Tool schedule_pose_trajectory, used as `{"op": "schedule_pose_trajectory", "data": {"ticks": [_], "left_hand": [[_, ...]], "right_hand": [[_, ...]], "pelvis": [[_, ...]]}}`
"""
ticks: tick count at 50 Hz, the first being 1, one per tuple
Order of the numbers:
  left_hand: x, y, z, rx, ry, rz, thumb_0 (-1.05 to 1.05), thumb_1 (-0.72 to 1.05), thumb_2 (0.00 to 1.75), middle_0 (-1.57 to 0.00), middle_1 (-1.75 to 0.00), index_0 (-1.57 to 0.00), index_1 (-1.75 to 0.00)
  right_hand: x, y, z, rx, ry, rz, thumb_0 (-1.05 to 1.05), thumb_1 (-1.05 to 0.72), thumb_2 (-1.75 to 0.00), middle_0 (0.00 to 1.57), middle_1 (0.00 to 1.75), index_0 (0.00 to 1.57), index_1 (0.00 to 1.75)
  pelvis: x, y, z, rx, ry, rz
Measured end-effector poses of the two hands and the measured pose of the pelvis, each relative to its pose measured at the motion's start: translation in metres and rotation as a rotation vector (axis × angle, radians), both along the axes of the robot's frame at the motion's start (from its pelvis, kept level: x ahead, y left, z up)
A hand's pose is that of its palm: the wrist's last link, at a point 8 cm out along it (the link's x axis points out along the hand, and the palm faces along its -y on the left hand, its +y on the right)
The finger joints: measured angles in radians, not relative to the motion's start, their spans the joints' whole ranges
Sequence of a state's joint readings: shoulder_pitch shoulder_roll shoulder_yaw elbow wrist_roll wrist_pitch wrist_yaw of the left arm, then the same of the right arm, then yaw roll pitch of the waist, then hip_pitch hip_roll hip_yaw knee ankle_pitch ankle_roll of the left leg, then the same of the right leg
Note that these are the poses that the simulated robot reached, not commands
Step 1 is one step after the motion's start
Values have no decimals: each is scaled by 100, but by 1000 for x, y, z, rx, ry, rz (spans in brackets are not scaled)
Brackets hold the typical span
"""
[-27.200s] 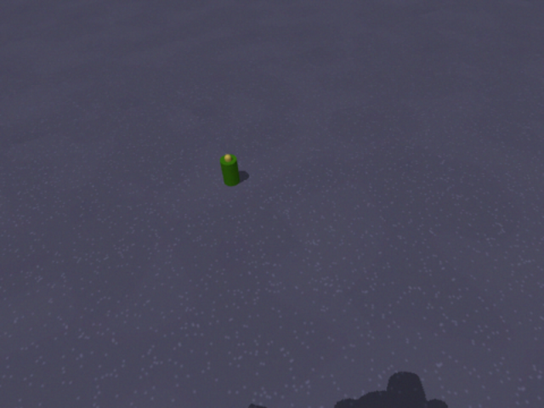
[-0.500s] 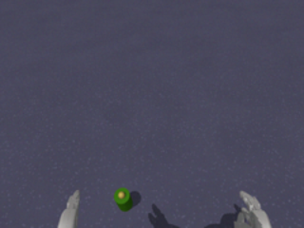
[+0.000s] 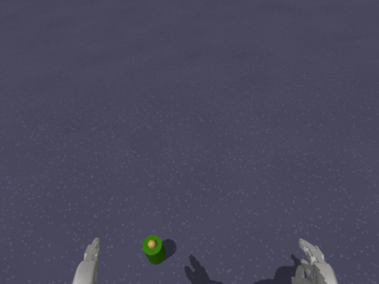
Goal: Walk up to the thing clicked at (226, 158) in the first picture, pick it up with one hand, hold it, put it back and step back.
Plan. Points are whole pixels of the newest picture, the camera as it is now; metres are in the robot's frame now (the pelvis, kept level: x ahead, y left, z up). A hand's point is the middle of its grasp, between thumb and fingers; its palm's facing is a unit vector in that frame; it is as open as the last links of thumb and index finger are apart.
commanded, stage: home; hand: left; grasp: from the side
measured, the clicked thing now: (154, 249) +0.40 +0.21 -0.63
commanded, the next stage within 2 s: stand in 0.18 s
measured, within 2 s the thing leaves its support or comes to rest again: neither
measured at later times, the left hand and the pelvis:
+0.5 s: hand (116, 281) +0.17 +0.18 -0.06, palm faces +0.11 -0.95 -0.28, open 14.8 cm; pelvis +0.00 +0.00 +0.00, yaw +0 degrees
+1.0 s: hand out of the picture +0.08 +0.25 -0.11, palm faces -0.01 -0.94 -0.35, open 7.5 cm; pelvis +0.00 +0.01 +0.03, yaw +0 degrees
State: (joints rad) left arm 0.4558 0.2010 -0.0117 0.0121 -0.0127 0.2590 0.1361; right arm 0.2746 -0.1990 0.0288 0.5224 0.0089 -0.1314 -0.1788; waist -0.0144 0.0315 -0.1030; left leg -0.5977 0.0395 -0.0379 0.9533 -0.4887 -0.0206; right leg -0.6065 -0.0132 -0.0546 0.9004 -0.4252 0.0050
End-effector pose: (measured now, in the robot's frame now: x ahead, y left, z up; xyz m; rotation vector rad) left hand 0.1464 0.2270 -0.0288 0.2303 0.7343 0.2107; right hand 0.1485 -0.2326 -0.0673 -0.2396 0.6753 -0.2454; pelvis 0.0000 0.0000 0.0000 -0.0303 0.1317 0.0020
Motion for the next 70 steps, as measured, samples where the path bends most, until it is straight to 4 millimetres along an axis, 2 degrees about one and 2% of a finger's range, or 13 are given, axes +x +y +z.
{"op": "schedule_pose_trajectory", "data": {"ticks": [16,20,25,32,36,41,46,50,56,62,70], "left_hand": [[2,1,0,-2,2,-1,-1,-50,8,-6,-7,-6,-6],[1,1,-1,-3,5,1,-1,-43,15,-10,-13,-10,-12],[1,1,-1,-2,6,1,-1,-20,38,-15,-22,-16,-21],[3,2,1,1,-3,-1,-1,28,72,-19,-28,-19,-27],[4,13,-19,45,33,-97,0,55,82,-20,-30,-20,-29],[-16,37,-40,46,163,-88,0,76,87,-20,-30,-21,-29],[-48,56,-47,53,292,-37,0,85,89,-20,-30,-21,-30],[-71,63,-47,51,377,-1,1,88,90,-20,-30,-20,-30],[-98,66,-45,42,471,34,1,90,90,-20,-30,-20,-30],[-111,67,-41,37,515,51,1,90,90,-20,-30,-20,-30],[-116,69,-36,42,533,58,0,90,90,-20,-30,-20,-30]], "right_hand": [[1,0,-1,-2,6,-1,1,-90,-90,20,30,21,30],[2,-1,0,-4,3,-2,1,-90,-90,20,30,21,30],[3,0,1,-5,-2,-1,1,-90,-90,20,30,21,30],[3,1,0,-4,-3,2,1,-90,-90,20,30,21,30],[-3,-6,-14,-43,165,129,1,-90,-90,20,30,21,30],[-27,-28,-17,-27,306,100,1,-90,-90,21,30,21,30],[-55,-44,-12,-32,396,41,1,-91,-90,20,30,21,30],[-76,-49,-10,-26,467,12,1,-91,-90,20,30,21,30],[-97,-44,-10,2,543,-6,1,-91,-90,20,30,21,30],[-107,-37,-11,28,572,-9,1,-91,-90,20,30,21,30],[-112,-37,-11,43,585,-10,1,-91,-90,20,30,21,30]], "pelvis": [[2,1,0,-1,4,0],[2,1,0,-1,3,0],[2,1,0,-1,3,0],[2,1,0,-2,4,1],[-3,1,5,16,-56,-4],[-5,2,14,32,-100,-7],[-3,4,25,31,-129,-8],[-3,6,34,31,-148,-6],[-4,7,45,32,-172,-6],[-8,8,51,34,-192,-8],[-13,7,55,37,-197,-9]]}}
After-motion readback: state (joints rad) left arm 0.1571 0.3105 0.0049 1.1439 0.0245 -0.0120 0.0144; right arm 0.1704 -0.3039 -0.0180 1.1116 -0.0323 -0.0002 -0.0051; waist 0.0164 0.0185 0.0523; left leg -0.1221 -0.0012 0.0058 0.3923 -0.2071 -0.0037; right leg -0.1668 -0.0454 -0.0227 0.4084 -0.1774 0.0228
